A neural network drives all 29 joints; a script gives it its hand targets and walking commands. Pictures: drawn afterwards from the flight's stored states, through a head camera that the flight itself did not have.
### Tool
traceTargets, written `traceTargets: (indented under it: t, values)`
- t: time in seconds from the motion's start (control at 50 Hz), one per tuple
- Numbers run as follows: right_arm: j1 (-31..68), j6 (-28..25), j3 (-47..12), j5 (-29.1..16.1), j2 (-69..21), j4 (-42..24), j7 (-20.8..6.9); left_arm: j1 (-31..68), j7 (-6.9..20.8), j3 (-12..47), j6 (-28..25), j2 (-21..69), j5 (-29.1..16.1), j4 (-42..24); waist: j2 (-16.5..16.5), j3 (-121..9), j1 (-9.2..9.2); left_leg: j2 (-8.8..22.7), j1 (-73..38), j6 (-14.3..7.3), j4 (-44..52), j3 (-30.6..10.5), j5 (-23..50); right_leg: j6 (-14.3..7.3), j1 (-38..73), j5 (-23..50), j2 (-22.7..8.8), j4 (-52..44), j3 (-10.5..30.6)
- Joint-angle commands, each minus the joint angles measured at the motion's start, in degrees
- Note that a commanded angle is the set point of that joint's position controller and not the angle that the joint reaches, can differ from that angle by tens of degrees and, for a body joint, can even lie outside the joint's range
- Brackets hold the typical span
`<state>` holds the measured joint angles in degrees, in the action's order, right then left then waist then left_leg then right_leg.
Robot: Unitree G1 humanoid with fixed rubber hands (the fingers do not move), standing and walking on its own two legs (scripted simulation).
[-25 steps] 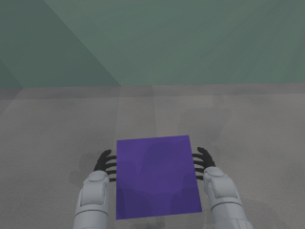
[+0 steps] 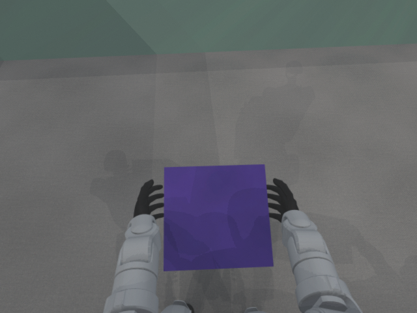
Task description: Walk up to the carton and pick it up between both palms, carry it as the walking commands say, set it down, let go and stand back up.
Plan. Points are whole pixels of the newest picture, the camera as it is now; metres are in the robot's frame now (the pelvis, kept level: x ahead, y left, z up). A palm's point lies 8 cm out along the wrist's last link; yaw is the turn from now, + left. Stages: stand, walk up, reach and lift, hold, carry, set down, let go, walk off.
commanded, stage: set down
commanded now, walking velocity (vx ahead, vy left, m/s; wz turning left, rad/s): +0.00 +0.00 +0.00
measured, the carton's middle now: (213, 215) +0.36 +0.01 -0.14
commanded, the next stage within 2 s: none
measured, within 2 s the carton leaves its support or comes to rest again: neither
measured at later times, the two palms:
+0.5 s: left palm (158, 223) +0.33 +0.14 -0.13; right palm (279, 214) +0.36 -0.15 -0.13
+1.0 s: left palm (159, 225) +0.36 +0.16 -0.22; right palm (264, 217) +0.38 -0.13 -0.22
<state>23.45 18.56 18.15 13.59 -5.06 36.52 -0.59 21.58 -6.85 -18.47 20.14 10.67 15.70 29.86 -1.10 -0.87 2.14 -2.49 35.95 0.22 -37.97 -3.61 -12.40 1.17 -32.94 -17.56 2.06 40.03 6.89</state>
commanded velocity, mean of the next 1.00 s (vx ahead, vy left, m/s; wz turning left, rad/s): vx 0.00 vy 0.00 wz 0.00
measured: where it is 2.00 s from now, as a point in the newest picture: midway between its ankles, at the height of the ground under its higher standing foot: outside the picture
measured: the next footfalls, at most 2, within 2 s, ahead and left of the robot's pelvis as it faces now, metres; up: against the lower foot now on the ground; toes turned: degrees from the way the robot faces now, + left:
none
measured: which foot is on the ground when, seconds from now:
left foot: down 0.00-1.00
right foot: down 0.00-1.00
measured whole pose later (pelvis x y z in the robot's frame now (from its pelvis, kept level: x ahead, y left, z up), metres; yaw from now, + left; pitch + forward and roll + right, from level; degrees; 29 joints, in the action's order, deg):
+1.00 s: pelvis -0.02 -0.02 -0.14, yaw +0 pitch +38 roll -1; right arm 39.3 10.5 17.1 9.0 -2.7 42.5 6.7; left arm 35.1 -8.3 -22.2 11.3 7.1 10.7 33.9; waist -1.5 -12.6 2.8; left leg -2.9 91.0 2.4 -75.6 -4.9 -22.9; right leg 1.5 -87.6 -29.0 5.2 78.2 4.4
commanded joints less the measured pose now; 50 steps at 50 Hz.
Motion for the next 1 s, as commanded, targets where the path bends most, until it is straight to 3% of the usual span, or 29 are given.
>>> traceTargets:
  t: [0.0,0.04,0.06,0.08,0.12,0.14,0.18,0.22,0.28,0.38,0.42,0.44,0.46,0.5,0.52,0.54,0.56,0.6,0.64,0.66,0.72,0.74,0.78,0.8,0.84,0.86,0.9,0.96,0.98]
  values:
    - [35.96,-6.08,-26.38,-7.52,-53.02,0.01,-14.79,28.61,14.18,27.85,-4.02,56.73,-6.73,3.16,3.19,-32.75,3.17,-2.49,-23.04,1.83,0.32,-1.57,12.70,-3.36,-8.34,5.32,5.13,-1.36,-3.05]
    - [36.11,-7.58,-24.70,-6.79,-51.97,-0.71,-15.00,32.04,13.68,30.47,-5.58,59.46,-8.57,2.31,2.86,-34.49,-1.12,-2.70,-21.70,2.34,-2.13,-2.30,12.52,-3.55,-11.07,5.74,5.58,0.92,-3.38]
    - [36.45,-7.51,-26.00,-6.84,-52.37,1.12,-14.95,28.82,13.78,27.33,-5.77,56.65,-6.75,3.89,2.41,-36.59,2.73,-2.52,-20.11,2.12,-2.30,-0.89,11.81,-3.48,-10.66,4.86,5.14,1.02,-3.22]
    - [38.01,-7.97,-25.43,-6.57,-52.98,1.65,-14.77,32.81,14.17,28.71,-6.41,57.76,-7.62,2.06,2.67,-38.81,-0.17,-3.30,-18.14,2.21,-3.75,-0.75,9.60,-3.52,-11.63,3.95,5.03,1.55,-3.27]
    - [39.44,-8.25,-23.15,-4.08,-53.10,2.44,-13.79,32.42,14.67,22.83,-6.69,53.56,-4.31,5.68,0.36,-33.14,1.89,-3.83,-11.20,1.18,-4.30,0.46,6.56,-2.71,-12.63,1.93,4.61,2.17,-3.14]
    - [36.43,-7.79,-21.04,-1.28,-51.96,4.76,-13.37,33.80,15.30,23.82,-6.65,54.32,-4.40,6.95,-0.91,-32.60,-2.41,-3.85,-9.27,1.36,-5.55,0.29,3.67,-2.61,-14.89,-0.24,4.79,2.54,-3.48]
    - [38.31,-7.67,-18.08,-0.59,-52.48,5.82,-13.80,38.78,15.37,22.79,-7.02,52.05,-3.33,5.64,-1.36,-34.00,-2.44,-3.32,-7.77,0.91,-6.45,0.33,0.96,-2.21,-18.15,-1.86,5.46,4.15,-4.08]
    - [40.17,-8.57,-19.57,-1.26,-51.88,4.23,-13.65,39.12,15.35,22.76,-7.24,52.84,-4.18,6.16,0.10,-32.88,-1.60,-3.55,-5.17,0.95,-7.59,0.88,1.28,-2.49,-17.22,-1.17,5.07,5.79,-3.80]
    - [46.12,-8.72,-24.79,-4.23,-54.32,0.01,-13.12,36.01,16.50,20.27,-6.95,53.29,-2.55,9.62,0.19,-39.99,3.52,-4.36,-0.95,0.34,-10.18,2.45,0.57,-1.99,-16.36,-1.69,4.90,7.47,-3.55]
    - [42.23,-9.18,-27.90,-6.05,-59.66,0.19,-11.30,40.35,17.16,26.91,-9.04,52.60,-6.09,4.31,-3.85,-51.08,0.52,-4.77,2.60,0.05,-17.06,2.85,10.39,0.05,-16.60,9.37,5.81,11.89,-3.87]
    - [43.88,-8.44,-26.77,-6.41,-58.63,2.50,-11.04,42.05,17.66,26.46,-8.40,51.57,-6.90,4.63,-1.78,-50.16,-0.11,-4.73,5.18,0.51,-17.71,3.26,7.13,0.20,-19.34,6.57,5.42,13.39,-3.81]
    - [45.12,-8.21,-27.27,-5.59,-59.58,1.96,-10.49,42.48,17.93,24.05,-8.61,48.45,-5.63,5.16,-4.40,-48.92,2.99,-4.82,10.18,-0.35,-19.35,3.79,5.37,0.24,-19.68,4.81,5.96,13.64,-3.05]
    - [42.54,-7.69,-26.31,-5.12,-58.94,2.67,-10.00,41.09,18.15,24.17,-8.09,49.38,-5.29,6.44,-3.67,-49.24,0.49,-5.24,11.69,-0.16,-20.26,4.07,4.97,0.65,-18.71,6.12,5.65,14.32,-3.16]
    - [47.85,-7.42,-30.45,-7.02,-59.65,0.92,-9.57,44.48,18.42,24.22,-8.41,48.03,-7.26,3.74,-6.01,-50.06,3.86,-5.10,15.23,-0.35,-21.88,4.38,2.78,0.62,-19.92,4.03,5.77,15.60,-3.03]
    - [44.05,-7.68,-29.17,-6.92,-60.75,2.08,-8.85,43.77,18.81,26.60,-8.37,50.13,-7.59,4.61,-4.84,-51.21,0.35,-5.45,16.59,-0.31,-24.01,4.66,5.09,0.76,-19.60,6.58,6.11,15.58,-2.65]
    - [44.43,-7.52,-29.46,-6.78,-60.87,2.11,-8.66,39.84,18.46,22.17,-8.28,47.93,-5.34,6.85,-6.83,-50.06,6.18,-5.32,17.02,-0.61,-23.84,4.90,6.98,1.16,-20.53,8.23,6.40,16.71,-2.27]
    - [48.03,-8.35,-31.68,-9.24,-59.85,-1.13,-8.57,38.08,19.05,23.42,-7.84,47.70,-5.69,8.15,-2.93,-53.77,7.53,-5.46,17.35,-0.42,-24.93,5.39,6.66,1.04,-20.67,7.67,5.68,17.32,-1.57]
    - [43.20,-8.26,-29.82,-8.15,-59.41,0.61,-8.32,37.59,19.41,25.76,-7.82,49.58,-7.29,8.73,-0.82,-56.77,2.61,-5.40,17.46,0.11,-26.43,4.76,10.01,0.67,-22.78,11.80,6.33,19.81,-2.98]
    - [48.36,-8.80,-30.67,-9.02,-57.13,-0.30,-8.04,36.45,18.67,22.24,-7.37,48.46,-5.54,10.70,-1.03,-52.87,6.56,-5.80,17.40,0.25,-26.56,4.62,9.66,1.07,-27.75,8.96,6.71,20.63,-2.42]
    - [46.27,-9.09,-29.14,-8.43,-57.01,0.43,-7.93,41.08,18.60,25.83,-7.74,49.84,-7.71,7.00,0.79,-54.42,3.14,-5.67,16.76,0.40,-27.45,3.57,10.00,0.12,-28.23,9.07,6.94,21.67,-2.30]
    - [45.63,-9.11,-29.39,-8.75,-55.29,1.49,-7.25,41.42,18.27,25.70,-7.87,49.22,-9.57,6.82,-0.94,-56.53,2.12,-5.56,19.65,0.77,-29.45,4.64,7.67,0.29,-29.25,7.05,6.91,21.84,-3.40]
    - [45.89,-9.25,-30.09,-7.65,-56.66,1.86,-7.09,43.27,18.41,25.92,-8.57,47.78,-10.33,4.95,-5.13,-55.67,1.58,-5.98,20.94,0.47,-29.65,3.44,9.17,0.88,-29.33,8.68,6.89,22.58,-3.43]
    - [42.31,-9.33,-24.49,-5.46,-54.72,6.26,-6.88,43.16,17.43,25.88,-8.64,48.43,-9.08,6.59,-0.76,-51.11,-0.55,-6.06,21.82,1.57,-29.48,3.49,10.17,0.15,-33.71,9.26,7.57,23.78,-3.88]
    - [45.58,-9.62,-25.53,-5.88,-54.94,6.52,-6.94,47.36,17.09,25.37,-9.56,46.74,-10.63,2.31,-4.25,-53.38,0.30,-6.01,21.71,1.07,-30.61,3.33,9.56,0.85,-36.46,7.44,8.33,26.09,-5.28]
    - [46.92,-11.38,-28.00,-8.81,-53.20,3.95,-7.92,45.08,15.44,27.39,-9.75,47.59,-9.75,3.42,0.58,-54.40,3.73,-6.16,18.51,2.05,-31.73,3.78,12.78,0.09,-40.43,7.99,8.42,28.01,-4.72]
    - [46.08,-11.68,-26.08,-7.98,-52.33,3.70,-7.55,43.81,15.00,28.01,-9.63,50.65,-10.51,5.97,1.71,-58.08,0.32,-6.14,15.90,2.30,-32.35,3.16,12.95,-0.45,-39.85,7.79,8.71,28.32,-5.54]
    - [46.87,-11.21,-27.19,-8.69,-50.88,3.81,-7.51,43.61,15.06,26.94,-9.63,48.88,-9.72,6.22,0.64,-59.50,1.63,-6.44,20.68,2.69,-34.23,4.35,12.93,0.12,-38.59,8.28,8.25,28.58,-5.22]
    - [49.40,-11.46,-29.62,-9.76,-52.82,1.96,-7.14,44.07,13.91,28.86,-10.31,49.71,-10.76,4.76,-1.95,-64.39,0.32,-6.92,19.16,2.26,-36.35,3.49,12.52,1.12,-40.36,7.19,8.35,31.93,-6.95]
    - [51.94,-11.48,-28.12,-9.42,-49.01,0.59,-7.15,48.33,13.87,29.33,-9.97,49.32,-11.94,4.04,-1.92,-64.74,-2.20,-6.98,20.14,2.17,-37.76,3.67,10.40,0.77,-42.91,4.89,8.99,33.36,-7.44]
